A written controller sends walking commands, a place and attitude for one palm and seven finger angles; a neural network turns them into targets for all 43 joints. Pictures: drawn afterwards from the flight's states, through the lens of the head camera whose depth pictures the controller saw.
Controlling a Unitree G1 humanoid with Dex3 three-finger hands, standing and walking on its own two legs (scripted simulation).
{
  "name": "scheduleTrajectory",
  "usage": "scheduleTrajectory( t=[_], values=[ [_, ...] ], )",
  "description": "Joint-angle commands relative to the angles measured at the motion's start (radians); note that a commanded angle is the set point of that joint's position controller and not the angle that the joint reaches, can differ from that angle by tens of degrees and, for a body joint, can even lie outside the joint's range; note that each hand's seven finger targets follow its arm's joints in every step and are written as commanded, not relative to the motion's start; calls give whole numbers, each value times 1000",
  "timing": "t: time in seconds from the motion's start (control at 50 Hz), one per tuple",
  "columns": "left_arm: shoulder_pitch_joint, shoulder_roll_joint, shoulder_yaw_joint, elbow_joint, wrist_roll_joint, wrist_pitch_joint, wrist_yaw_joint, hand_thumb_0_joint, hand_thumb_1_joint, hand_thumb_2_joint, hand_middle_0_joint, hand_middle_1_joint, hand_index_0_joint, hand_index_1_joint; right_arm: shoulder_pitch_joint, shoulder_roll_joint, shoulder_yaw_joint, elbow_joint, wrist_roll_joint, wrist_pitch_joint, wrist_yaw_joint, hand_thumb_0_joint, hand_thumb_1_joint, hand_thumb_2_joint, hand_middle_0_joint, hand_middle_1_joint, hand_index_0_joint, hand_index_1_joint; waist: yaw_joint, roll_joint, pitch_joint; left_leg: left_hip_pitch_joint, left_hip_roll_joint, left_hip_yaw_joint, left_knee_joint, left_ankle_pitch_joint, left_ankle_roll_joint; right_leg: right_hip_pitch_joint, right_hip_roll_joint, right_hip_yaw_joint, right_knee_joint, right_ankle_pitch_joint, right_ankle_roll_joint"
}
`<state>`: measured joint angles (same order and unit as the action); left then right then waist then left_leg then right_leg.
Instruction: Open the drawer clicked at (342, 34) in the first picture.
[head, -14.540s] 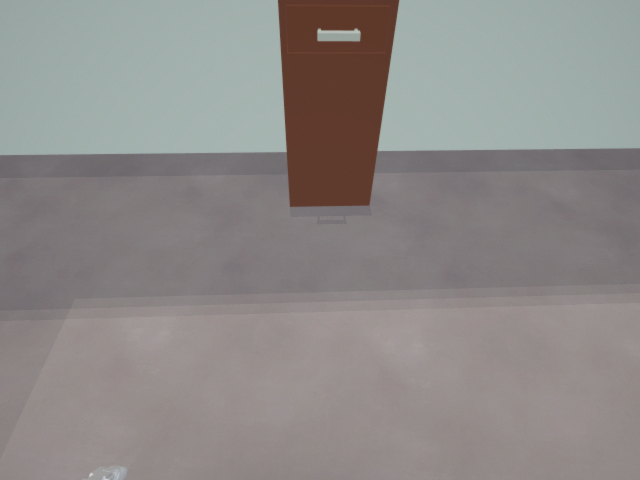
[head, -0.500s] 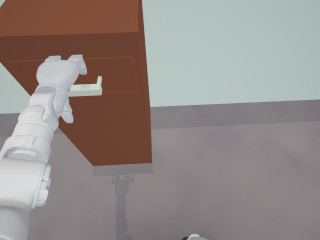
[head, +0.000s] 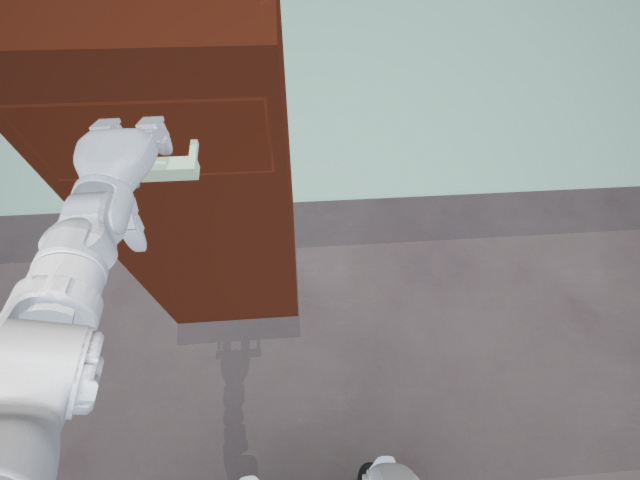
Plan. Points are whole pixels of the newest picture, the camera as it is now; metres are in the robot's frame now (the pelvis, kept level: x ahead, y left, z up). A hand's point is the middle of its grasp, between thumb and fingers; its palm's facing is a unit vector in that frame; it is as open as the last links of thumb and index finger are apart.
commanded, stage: lower the fingers behind the handle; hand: left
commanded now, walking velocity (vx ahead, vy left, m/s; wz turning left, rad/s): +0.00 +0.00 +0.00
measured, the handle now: (149, 158) +0.54 +0.22 +0.04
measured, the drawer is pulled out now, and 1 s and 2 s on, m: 0.00 0.00 0.01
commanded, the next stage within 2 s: close the thumb around the handle in 0.92 s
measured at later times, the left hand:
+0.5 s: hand (145, 196) +0.49 +0.22 +0.02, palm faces -0.11 +0.01 -0.99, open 13.9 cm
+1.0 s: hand (150, 196) +0.49 +0.21 +0.02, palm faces -0.09 -0.01 -1.00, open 13.8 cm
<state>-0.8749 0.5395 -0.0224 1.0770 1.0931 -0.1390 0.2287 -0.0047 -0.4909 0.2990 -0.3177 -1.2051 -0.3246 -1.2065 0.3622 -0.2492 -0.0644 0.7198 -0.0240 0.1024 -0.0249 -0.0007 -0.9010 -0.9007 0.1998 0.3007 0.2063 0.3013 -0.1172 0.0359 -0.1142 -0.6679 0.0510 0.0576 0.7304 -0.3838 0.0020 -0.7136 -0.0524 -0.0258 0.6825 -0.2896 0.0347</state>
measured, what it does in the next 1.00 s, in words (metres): stands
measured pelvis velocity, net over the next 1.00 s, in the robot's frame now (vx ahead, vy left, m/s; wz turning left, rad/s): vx -0.01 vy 0.00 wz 0.00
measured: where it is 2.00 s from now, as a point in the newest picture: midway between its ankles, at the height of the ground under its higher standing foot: outside the picture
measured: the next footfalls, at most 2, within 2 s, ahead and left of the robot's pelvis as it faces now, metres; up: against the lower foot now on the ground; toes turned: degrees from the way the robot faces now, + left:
none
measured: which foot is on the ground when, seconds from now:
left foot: down 0.00-1.00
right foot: down 0.00-1.00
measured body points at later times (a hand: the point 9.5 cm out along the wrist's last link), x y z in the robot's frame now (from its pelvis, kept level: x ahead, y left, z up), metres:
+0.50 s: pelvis -0.02 +0.00 -0.01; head +0.09 +0.00 +0.43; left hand +0.49 +0.21 +0.08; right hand -0.02 -0.28 -0.14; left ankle -0.03 +0.12 -0.71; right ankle +0.01 -0.15 -0.71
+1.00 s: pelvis -0.01 +0.00 -0.01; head +0.10 -0.01 +0.42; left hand +0.49 +0.21 +0.07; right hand -0.03 -0.28 -0.14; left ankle -0.03 +0.12 -0.71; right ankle +0.01 -0.15 -0.71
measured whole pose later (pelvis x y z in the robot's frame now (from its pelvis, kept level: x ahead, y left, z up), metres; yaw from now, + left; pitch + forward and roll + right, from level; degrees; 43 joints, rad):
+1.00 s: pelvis -0.01 +0.00 -0.01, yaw +0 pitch +21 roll -1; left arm -0.92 0.54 -0.02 1.14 1.10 -0.10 0.27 0.00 -0.49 0.30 -0.31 -1.21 -0.33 -1.21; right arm 0.37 -0.26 -0.05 0.73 -0.03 0.08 -0.03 0.00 -0.90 -0.90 0.20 0.30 0.21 0.30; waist -0.15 0.05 -0.13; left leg -0.79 0.06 0.05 0.83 -0.41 0.00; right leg -0.84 -0.05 -0.02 0.78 -0.31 0.03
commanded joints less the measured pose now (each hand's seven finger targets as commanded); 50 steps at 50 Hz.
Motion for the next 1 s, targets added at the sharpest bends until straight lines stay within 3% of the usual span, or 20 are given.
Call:
scheduleTrajectory(
  t=[0.0, 0.06, 0.08, 0.26, 0.3, 0.34, 0.38, 0.4, 0.44, 0.46, 0.52, 0.6, 0.66, 0.74, 0.8, 0.84, 0.86, 0.88, 0.94, 0.98],
  values=[
    [-479, 273, 93, -200, 5, -1, 77, 0, -500, 300, -300, -1200, -300, -1200, 151, -181, -58, -41, -6, -18, -6, 0, -900, -900, 200, 300, 200, 300, -11, 56, -434, 223, -59, -30, -34, 463, 26, 207, 88, -20, -9, 315, -65],
    [-467, 249, 82, -188, 11, 16, 97, 0, -500, 300, -300, -1200, -300, -1200, 158, -181, -61, -38, -12, -16, 3, 0, -900, -900, 200, 300, 200, 300, -14, 72, -472, 241, -53, -36, -10, 532, 20, 187, 89, -25, 10, 336, -63],
    [-465, 207, 53, -171, 9, 29, 99, 0, -500, 300, -300, -1200, -300, -1200, 157, -178, -61, -37, -12, -16, 7, 0, -900, -900, 200, 300, 200, 300, -20, 69, -449, 232, -53, -35, -11, 514, 19, 174, 91, -28, 6, 323, -62],
    [-481, 206, 21, -68, 20, 99, 88, 0, -500, 300, -300, -1200, -300, -1200, 159, -189, -49, -33, 0, -12, 2, 0, -900, -900, 200, 300, 200, 300, -44, 14, -390, 151, -60, -25, -23, 360, 29, 162, 88, -19, -8, 257, -60],
    [-464, 197, 8, -22, 23, 107, 76, 0, -500, 300, -300, -1200, -300, -1200, 155, -190, -44, -35, 4, -14, -2, 0, -900, -900, 200, 300, 200, 300, -50, -4, -336, 120, -60, -25, -27, 300, 30, 133, 88, -22, -12, 209, -60],
    [-475, 226, 31, -41, 21, 91, 68, 0, -500, 300, -300, -1200, -300, -1200, 159, -193, -44, -39, 1, -17, -7, 0, -900, -900, 200, 300, 200, 300, -43, -12, -369, 111, -62, -23, -19, 303, 33, 158, 86, -16, -6, 221, -61],
    [-436, 204, 16, -49, 23, 80, 58, 0, -500, 300, -300, -1200, -300, -1200, 159, -188, -44, -51, 2, -19, -8, 0, -900, -900, 200, 300, 200, 300, -32, 17, -390, 113, -63, -22, -11, 309, 30, 148, 86, -17, 9, 222, -62],
    [-432, 168, -10, -40, 23, 77, 55, 0, -500, 300, -300, -1200, -300, -1200, 158, -182, -45, -53, 2, -21, -8, 0, -900, -900, 200, 300, 200, 300, -42, 19, -367, 112, -61, -21, -6, 301, 30, 125, 87, -19, 8, 213, -62],
    [-433, 165, 2, -68, 10, 52, 50, 0, -500, 300, -300, -1200, -300, -1200, 163, -183, -47, -57, -1, -27, -9, 0, -900, -900, 200, 300, 200, 300, -43, -12, -374, 102, -60, -25, 2, 290, 33, 129, 88, -17, 10, 208, -62],
    [-463, 201, 24, -97, 6, 33, 53, 0, -500, 300, -300, -1200, -300, -1200, 162, -187, -48, -58, -2, -30, -13, 0, -900, -900, 200, 300, 200, 300, -49, -2, -390, 96, -60, -23, 10, 271, 36, 129, 85, -9, 13, 203, -57],
    [-499, 274, 80, -179, 13, -18, 84, 0, -500, 300, -300, -1200, -300, -1200, 159, -184, -49, -60, -9, -39, -16, 0, -900, -900, 200, 300, 200, 300, -32, 39, -457, 85, -67, -29, 30, 270, 37, 137, 84, -4, 40, 199, -60],
    [-485, 208, 39, -130, 23, 16, 128, 0, -500, 300, -300, -1200, -300, -1200, 166, -184, -55, -40, -13, -46, -4, 0, -900, -900, 200, 300, 200, 300, -46, 60, -438, 105, -59, -39, 38, 284, 30, 72, 89, -20, 45, 175, -62],
    [-537, 217, 41, -142, 23, 41, 144, 0, -500, 300, -300, -1200, -300, -1200, 179, -188, -58, -27, -14, -46, 0, 0, -900, -900, 200, 300, 200, 300, -53, 75, -494, 129, -60, -43, 43, 315, 29, 88, 89, -18, 49, 202, -61],
    [-559, 238, 42, -92, 16, 82, 132, 0, -500, 300, -300, -1200, -300, -1200, 175, -196, -48, -15, -9, -40, -5, 0, -900, -900, 200, 300, 200, 300, -68, 24, -448, 99, -61, -41, 28, 276, 35, 105, 89, -16, 28, 188, -57],
    [-542, 246, 41, -96, 15, 81, 108, 0, -500, 300, -300, -1200, -300, -1200, 175, -191, -44, -23, -6, -41, -9, 0, -900, -900, 200, 300, 200, 300, -52, 54, -470, 109, -65, -35, 22, 288, 35, 131, 87, -13, 30, 207, -58],
    [-513, 252, 57, -105, 10, 67, 93, 0, -500, 300, -300, -1200, -300, -1200, 177, -191, -46, -25, -9, -39, -11, 0, -900, -900, 200, 300, 200, 300, -45, 37, -488, 123, -63, -35, 29, 342, 35, 153, 88, -11, 34, 255, -59],
    [-503, 226, 39, -114, 6, 59, 90, 0, -500, 300, -300, -1200, -300, -1200, 183, -186, -48, -27, -8, -40, -10, 0, -900, -900, 200, 300, 200, 300, -48, 41, -488, 130, -62, -34, 29, 352, 35, 153, 89, -13, 33, 265, -56],
    [-465, 240, 57, -105, 0, 54, 84, 0, -500, 300, -300, -1200, -300, -1200, 177, -187, -47, -29, -7, -38, -9, 0, -900, -900, 200, 300, 200, 300, -32, 38, -466, 114, -63, -29, 27, 336, 34, 156, 89, -12, 31, 256, -57],
    [-465, 237, 60, -136, 2, 25, 85, 0, -500, 300, -300, -1200, -300, -1200, 173, -185, -48, -32, -8, -37, -13, 0, -900, -900, 200, 300, 200, 300, -35, 18, -457, 111, -63, -30, 26, 349, 35, 165, 88, -11, 31, 274, -58],
    [-442, 274, 92, -151, 7, 14, 96, 0, -500, 300, -300, -1200, -300, -1200, 167, -188, -49, -30, -10, -35, -10, 0, -900, -900, 200, 300, 200, 300, -20, 34, -457, 108, -63, -28, 30, 350, 33, 161, 88, -9, 39, 271, -59]
  ],
)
